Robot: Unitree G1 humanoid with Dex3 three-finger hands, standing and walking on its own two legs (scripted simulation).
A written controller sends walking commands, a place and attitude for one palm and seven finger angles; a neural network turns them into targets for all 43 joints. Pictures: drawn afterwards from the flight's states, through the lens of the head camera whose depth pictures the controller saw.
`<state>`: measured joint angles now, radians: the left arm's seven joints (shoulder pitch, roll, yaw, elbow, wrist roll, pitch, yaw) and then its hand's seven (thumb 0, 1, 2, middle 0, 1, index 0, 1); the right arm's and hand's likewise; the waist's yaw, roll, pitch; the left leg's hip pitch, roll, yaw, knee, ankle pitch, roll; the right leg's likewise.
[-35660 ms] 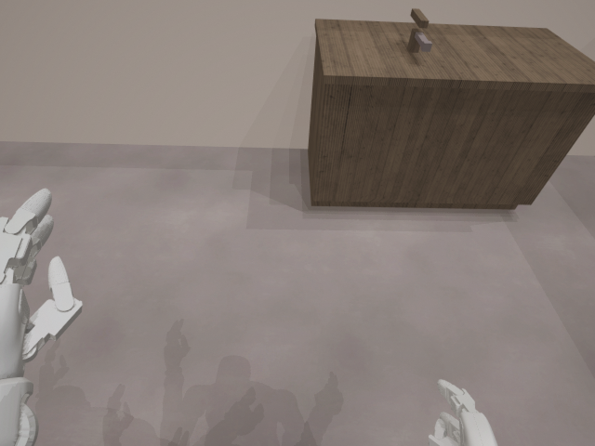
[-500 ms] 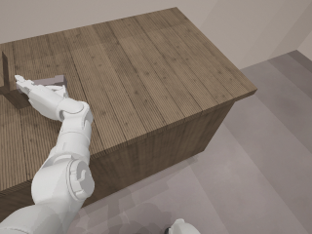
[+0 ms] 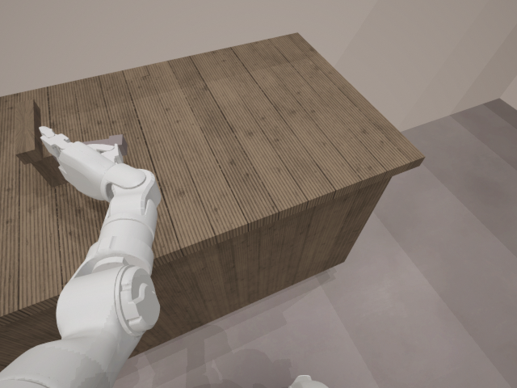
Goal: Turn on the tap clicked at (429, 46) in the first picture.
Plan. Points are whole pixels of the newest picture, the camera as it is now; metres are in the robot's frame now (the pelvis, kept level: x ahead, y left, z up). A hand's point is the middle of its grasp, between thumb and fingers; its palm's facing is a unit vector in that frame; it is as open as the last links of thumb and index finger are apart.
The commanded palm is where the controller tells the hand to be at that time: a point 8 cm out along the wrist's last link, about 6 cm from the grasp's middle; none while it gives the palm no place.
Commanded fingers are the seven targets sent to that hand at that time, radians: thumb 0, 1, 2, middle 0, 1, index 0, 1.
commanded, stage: lift the hand up off the lever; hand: left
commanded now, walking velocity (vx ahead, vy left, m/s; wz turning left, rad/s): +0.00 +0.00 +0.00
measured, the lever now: (118, 145) +0.54 +0.24 +0.04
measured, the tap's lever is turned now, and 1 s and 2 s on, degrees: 78 78 78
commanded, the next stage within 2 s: draw the hand back beside the body in 0.68 s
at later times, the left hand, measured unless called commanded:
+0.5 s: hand (106, 143) +0.47 +0.22 +0.12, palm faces +0.84 -0.54 -0.11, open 7.8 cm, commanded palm +0.41 +0.23 +0.13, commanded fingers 0.00 0.90 0.90 -0.15 -0.15 -0.15 -0.15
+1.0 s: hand (132, 141) +0.44 +0.17 +0.15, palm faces +0.47 -0.88 -0.05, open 7.8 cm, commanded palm +0.37 +0.23 +0.14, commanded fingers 0.00 0.90 0.90 -0.16 -0.19 -0.16 -0.19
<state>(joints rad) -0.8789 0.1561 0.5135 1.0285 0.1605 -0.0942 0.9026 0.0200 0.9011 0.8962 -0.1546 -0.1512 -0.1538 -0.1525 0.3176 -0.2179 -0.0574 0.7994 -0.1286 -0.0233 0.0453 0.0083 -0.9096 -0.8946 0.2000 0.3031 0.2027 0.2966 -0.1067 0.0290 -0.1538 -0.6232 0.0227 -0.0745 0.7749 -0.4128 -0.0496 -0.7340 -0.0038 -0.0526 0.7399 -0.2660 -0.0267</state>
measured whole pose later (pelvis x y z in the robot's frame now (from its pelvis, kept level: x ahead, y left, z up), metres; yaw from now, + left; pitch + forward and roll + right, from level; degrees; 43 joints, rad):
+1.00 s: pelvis +0.01 +0.00 +0.02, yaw -3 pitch +7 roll +0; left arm -0.50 0.13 0.30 0.56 0.01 -0.09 0.41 0.02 0.90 0.90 -0.16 -0.16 -0.16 -0.16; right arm 0.33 -0.22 -0.05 0.72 -0.03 0.03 -0.06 0.01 -0.91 -0.89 0.20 0.30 0.20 0.30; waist -0.05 0.05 -0.11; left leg -0.35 0.05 -0.01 0.61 -0.38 -0.04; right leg -0.50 0.03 0.00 0.60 -0.23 -0.03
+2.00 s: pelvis +0.00 +0.01 +0.04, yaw -2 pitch -6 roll +0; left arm 0.38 0.31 0.26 -0.34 -0.05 -0.12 0.09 0.02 0.89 0.90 -0.21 -0.30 -0.21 -0.30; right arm 0.19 -0.22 -0.01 0.67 -0.02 -0.14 -0.07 0.02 -0.91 -0.90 0.20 0.30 0.20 0.30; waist 0.06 0.07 0.05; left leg 0.02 0.03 -0.03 0.34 -0.25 -0.03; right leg -0.12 0.00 -0.02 0.36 -0.13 -0.01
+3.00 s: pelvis -0.05 +0.03 +0.03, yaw -2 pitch +0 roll +1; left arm 0.45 0.34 0.33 -0.44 -0.02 -0.16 0.15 0.02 0.89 0.90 -0.21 -0.30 -0.21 -0.30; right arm 0.17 -0.22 0.00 0.55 0.00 -0.04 -0.09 0.02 -0.91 -0.89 0.20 0.30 0.20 0.30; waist 0.01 0.02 0.04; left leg -0.28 -0.01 -0.01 0.52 -0.24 0.00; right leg -0.37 -0.04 0.01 0.43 -0.06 0.03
